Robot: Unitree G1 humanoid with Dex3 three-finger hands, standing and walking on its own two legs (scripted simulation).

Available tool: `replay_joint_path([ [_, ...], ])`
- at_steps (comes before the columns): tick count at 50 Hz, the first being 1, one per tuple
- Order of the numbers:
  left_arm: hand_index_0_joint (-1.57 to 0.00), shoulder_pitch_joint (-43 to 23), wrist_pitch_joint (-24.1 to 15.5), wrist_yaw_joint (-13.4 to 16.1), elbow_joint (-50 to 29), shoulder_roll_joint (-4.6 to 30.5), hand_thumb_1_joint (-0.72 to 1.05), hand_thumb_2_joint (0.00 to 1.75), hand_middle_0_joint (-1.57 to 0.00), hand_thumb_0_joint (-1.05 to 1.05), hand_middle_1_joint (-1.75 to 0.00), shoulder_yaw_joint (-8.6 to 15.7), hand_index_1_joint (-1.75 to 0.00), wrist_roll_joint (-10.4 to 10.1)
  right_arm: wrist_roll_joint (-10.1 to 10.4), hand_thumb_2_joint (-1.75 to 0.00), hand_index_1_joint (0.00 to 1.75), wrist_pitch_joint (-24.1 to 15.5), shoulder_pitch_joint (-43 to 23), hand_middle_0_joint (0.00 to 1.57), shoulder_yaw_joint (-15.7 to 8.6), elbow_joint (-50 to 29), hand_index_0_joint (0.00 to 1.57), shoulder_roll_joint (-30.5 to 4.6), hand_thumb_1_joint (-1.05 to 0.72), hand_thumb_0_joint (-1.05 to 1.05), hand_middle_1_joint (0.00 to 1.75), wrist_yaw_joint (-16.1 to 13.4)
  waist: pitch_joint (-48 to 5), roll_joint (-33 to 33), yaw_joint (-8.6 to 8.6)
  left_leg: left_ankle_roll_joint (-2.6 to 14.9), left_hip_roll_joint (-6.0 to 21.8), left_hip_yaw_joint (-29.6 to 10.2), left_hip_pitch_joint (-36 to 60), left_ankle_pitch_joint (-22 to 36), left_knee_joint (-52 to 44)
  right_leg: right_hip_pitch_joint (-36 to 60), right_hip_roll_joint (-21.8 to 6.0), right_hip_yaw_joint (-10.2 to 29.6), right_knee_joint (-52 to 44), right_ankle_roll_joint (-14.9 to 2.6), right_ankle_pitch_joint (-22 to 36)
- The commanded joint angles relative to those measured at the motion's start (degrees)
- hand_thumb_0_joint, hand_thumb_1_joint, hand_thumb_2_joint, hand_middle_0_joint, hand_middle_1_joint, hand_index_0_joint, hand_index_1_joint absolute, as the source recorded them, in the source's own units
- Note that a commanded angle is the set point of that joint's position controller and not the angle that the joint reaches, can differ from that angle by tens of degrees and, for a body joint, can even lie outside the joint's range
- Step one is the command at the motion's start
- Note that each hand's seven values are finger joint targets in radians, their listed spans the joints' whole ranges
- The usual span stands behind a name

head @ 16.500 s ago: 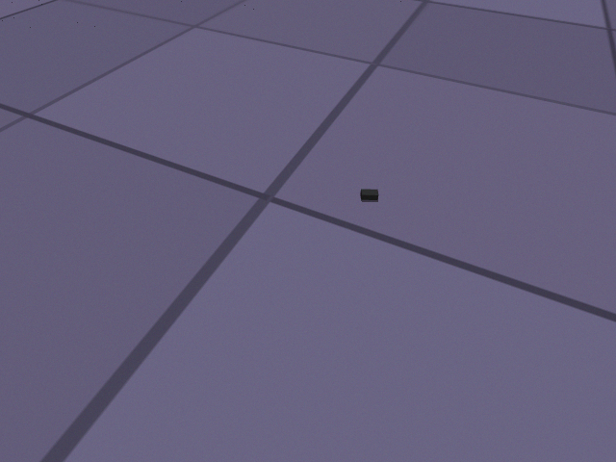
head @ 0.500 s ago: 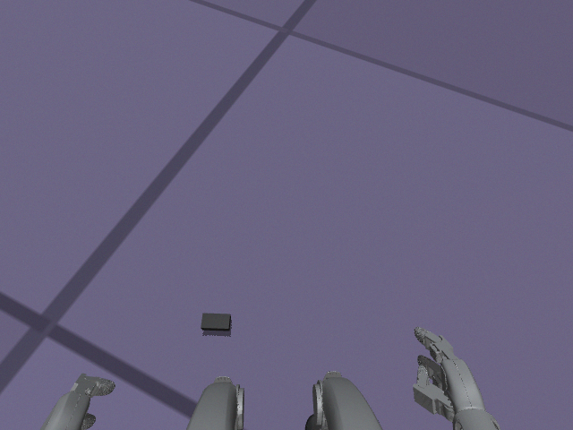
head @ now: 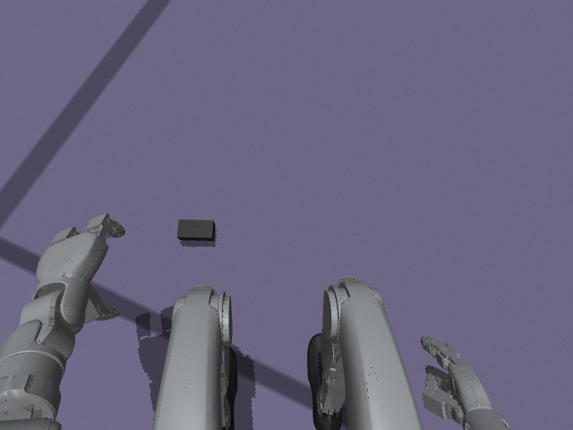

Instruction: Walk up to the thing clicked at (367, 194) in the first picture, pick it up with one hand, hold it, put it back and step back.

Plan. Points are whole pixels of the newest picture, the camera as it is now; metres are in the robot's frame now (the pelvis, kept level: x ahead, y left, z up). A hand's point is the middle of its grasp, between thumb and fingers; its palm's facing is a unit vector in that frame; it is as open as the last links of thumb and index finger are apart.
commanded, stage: rise first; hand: left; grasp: from above
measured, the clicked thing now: (196, 230) +0.48 +0.18 -0.43
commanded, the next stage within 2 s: none
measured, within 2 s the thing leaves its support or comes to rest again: neither
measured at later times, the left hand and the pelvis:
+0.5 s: hand (128, 255) +0.39 +0.27 -0.25, palm faces -0.50 -0.08 -0.86, open 13.7 cm; pelvis -0.01 +0.01 -0.07, yaw -2 degrees
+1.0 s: hand (144, 247) +0.41 +0.26 -0.29, palm faces -0.48 -0.01 -0.88, open 13.1 cm; pelvis +0.00 +0.01 -0.10, yaw -2 degrees
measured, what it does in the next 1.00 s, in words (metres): lowers itself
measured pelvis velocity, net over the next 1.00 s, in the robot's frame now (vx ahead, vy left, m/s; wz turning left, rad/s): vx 0.00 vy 0.01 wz -0.04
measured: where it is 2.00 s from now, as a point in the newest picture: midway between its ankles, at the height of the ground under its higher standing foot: (273, 407)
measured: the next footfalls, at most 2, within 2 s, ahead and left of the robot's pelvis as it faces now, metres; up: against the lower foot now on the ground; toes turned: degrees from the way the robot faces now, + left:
none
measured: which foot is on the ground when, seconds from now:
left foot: down 0.00-1.00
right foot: down 0.00-1.00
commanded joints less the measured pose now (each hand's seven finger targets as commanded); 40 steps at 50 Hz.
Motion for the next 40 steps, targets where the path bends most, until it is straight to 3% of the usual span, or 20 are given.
replay_joint_path([
  [1,-0.14,-15.77,-2.57,4.1,-3.38,16.99,-0.42,0.94,-0.14,0.0,-0.96,3.88,-0.96,3.43,-0.66,-0.89,0.3,-0.64,8.04,0.2,-4.38,-4.03,0.2,-10.32,-0.86,0.0,0.3,-0.13,-38.31,1.74,-1.5,1.68,-2.49,1.92,18.92,7.68,-10.83,21.59,1.62,0.91,-13.15,-0.38,5.05],
  [6,-0.14,-17.67,-3.49,6.48,5.44,17.91,-0.44,0.95,-0.13,0.0,-0.94,3.29,-0.94,7.52,-1.58,-0.9,0.3,1.77,8.5,0.2,-4.09,-2.6,0.2,-9.8,-0.88,0.0,0.3,0.34,-33.82,0.52,-3.06,2.33,-2.97,1.65,12.67,2.8,-8.01,17.08,1.73,0.15,-10.63,-0.32,-0.01],
  [7,-0.14,-19.9,-3.99,7.11,3.07,18.11,-0.44,0.95,-0.13,0.0,-0.93,3.2,-0.93,8.21,-1.74,-0.9,0.3,2.06,8.13,0.2,-3.99,-2.91,0.2,-9.62,-0.88,0.0,0.3,0.41,-34.65,1.58,-2.69,2.3,-2.92,1.58,13.58,2.9,-7.66,15.87,1.62,0.0,-10.07,-0.41,0.05],
  [8,-0.13,-20.89,-4.05,7.58,5.19,18.68,-0.45,0.96,-0.13,0.0,-0.94,2.89,-0.93,9.13,-2.03,-0.9,0.3,2.41,8.75,0.2,-3.85,-1.99,0.2,-9.93,-0.89,0.0,0.3,0.51,-33.78,2.42,-3.5,2.3,-2.82,1.32,12.99,2.23,-7.2,14.2,1.64,-0.31,-9.25,-0.46,-0.47],
  [9,-0.12,-23.16,-4.4,8.07,3.92,18.1,-0.46,0.97,-0.12,0.0,-0.93,2.19,-0.93,9.73,-2.2,-0.9,0.3,2.61,8.8,0.2,-3.94,-2.07,0.2,-10.11,-0.89,0.0,0.3,0.65,-34.09,4.0,-3.76,2.16,-2.73,0.93,13.95,1.93,-7.3,12.26,1.59,-0.71,-8.48,-0.62,-0.25],
  [11,-0.12,-24.64,-4.77,9.46,5.94,20.45,-0.47,0.97,-0.12,0.0,-0.92,3.13,-0.92,11.93,-2.5,-0.9,0.3,3.03,9.21,0.2,-3.68,-1.23,0.2,-10.71,-0.89,0.0,0.3,0.76,-34.17,6.17,-3.58,1.95,-2.67,0.54,14.32,2.12,-6.74,10.46,1.47,-1.23,-6.83,-0.8,0.38],
  [15,-0.15,-25.33,-4.88,11.77,12.0,18.4,-0.45,0.95,-0.15,0.0,-0.87,1.7,-0.88,15.0,-3.4,-0.9,0.3,3.62,10.27,0.2,-3.22,0.42,0.2,-11.15,-0.9,0.0,0.3,1.22,-31.72,8.57,-5.08,1.47,-2.37,-0.47,14.92,2.99,-6.02,5.47,1.39,-2.46,-3.96,-1.14,2.16],
  [17,-0.13,-27.28,-5.11,12.87,11.3,19.77,-0.47,0.96,-0.14,0.0,-0.88,2.38,-0.88,16.56,-3.66,-0.9,0.3,3.73,10.77,0.2,-3.18,0.72,0.2,-11.73,-0.9,0.0,0.3,1.5,-34.3,10.99,-4.67,0.97,-2.16,-1.35,17.07,6.14,-5.66,3.99,1.16,-2.93,-1.87,-1.19,4.78],
  [20,-0.17,-30.66,-5.17,13.92,11.93,17.7,-0.43,0.93,-0.17,0.0,-0.85,0.22,-0.86,17.76,-4.14,-0.9,0.3,3.98,10.94,0.2,-3.22,0.79,0.2,-11.46,-0.9,0.0,0.3,1.95,-34.8,11.21,-6.02,1.05,-2.31,-1.03,16.82,7.22,-4.29,3.46,1.28,-3.05,-1.25,-1.31,5.99],
  [21,-0.17,-29.04,-5.03,14.32,14.14,18.11,-0.43,0.93,-0.17,0.0,-0.86,1.2,-0.86,17.97,-4.24,-0.9,0.3,4.03,11.15,0.2,-3.41,0.84,0.2,-11.61,-0.9,0.0,0.3,1.99,-34.07,9.48,-6.16,1.31,-2.35,-0.93,15.68,6.98,-3.68,3.66,1.27,-3.14,-1.34,-1.11,5.79],
  [25,-0.21,-30.48,-5.18,15.62,15.47,18.55,-0.38,0.88,-0.21,0.0,-0.82,0.73,-0.82,19.73,-4.88,-0.9,0.3,3.97,10.94,0.2,-3.04,0.82,0.2,-11.68,-0.9,0.0,0.3,2.35,-34.68,9.75,-5.91,1.34,-2.34,-0.67,15.14,8.0,-2.27,3.52,1.05,-2.94,-0.39,-1.01,6.81],
  [27,-0.21,-31.53,-5.23,16.16,15.84,17.87,-0.36,0.87,-0.21,0.0,-0.83,0.59,-0.82,20.26,-5.24,-0.9,0.3,4.05,11.88,0.2,-3.23,1.75,0.2,-11.96,-0.9,0.0,0.3,2.67,-34.59,10.44,-7.03,1.07,-1.99,-1.5,15.91,9.06,-1.96,1.81,1.01,-3.39,0.99,-0.91,7.58],
  [29,-0.21,-33.71,-5.64,16.98,15.67,20.11,-0.36,0.86,-0.21,0.0,-0.83,1.63,-0.82,21.51,-5.48,-0.9,0.3,4.22,12.19,0.2,-3.43,2.39,0.2,-12.21,-0.9,0.0,0.3,2.66,-35.25,11.32,-6.92,1.21,-1.97,-1.12,15.53,9.12,-1.13,1.47,1.14,-3.33,1.49,-0.97,7.7],
  [32,-0.23,-33.19,-5.75,17.76,17.14,17.46,-0.35,0.85,-0.23,0.0,-0.81,0.08,-0.81,22.1,-5.86,-0.9,0.3,3.96,11.27,0.2,-2.94,1.59,0.2,-11.75,-0.9,0.0,0.3,3.04,-34.2,10.13,-7.34,1.39,-2.09,-0.82,14.22,8.96,-0.23,1.15,1.11,-3.26,1.75,-0.86,7.83],
  [37,-0.25,-33.94,-5.97,19.81,17.54,22.1,-0.34,0.84,-0.24,0.0,-0.81,3.32,-0.81,23.82,-6.57,-0.9,0.3,4.19,12.4,0.2,-3.05,2.77,0.2,-11.74,-0.91,0.0,0.3,3.05,-36.15,8.64,-7.14,2.14,-2.42,0.93,11.85,9.54,2.55,4.27,1.59,-2.77,1.72,-0.65,8.89],
  [38,-0.25,-32.16,-5.73,19.74,20.16,18.72,-0.33,0.84,-0.25,0.0,-0.8,1.36,-0.79,24.41,-6.65,-0.9,0.3,4.08,12.21,0.2,-2.72,1.8,0.2,-11.38,-0.91,0.0,0.3,3.25,-35.11,8.56,-7.65,1.98,-2.53,0.68,12.26,9.75,2.1,3.31,1.33,-2.88,2.14,-0.72,8.72],
  [40,-0.24,-34.35,-5.79,20.17,19.59,19.46,-0.34,0.84,-0.24,0.0,-0.81,1.63,-0.81,24.54,-6.85,-0.9,0.3,3.85,12.03,0.2,-2.81,2.3,0.2,-11.84,-0.9,0.0,0.3,3.41,-34.26,9.34,-8.14,1.94,-2.28,0.1,11.85,9.15,2.37,1.32,1.35,-3.28,3.21,-0.74,8.24],
])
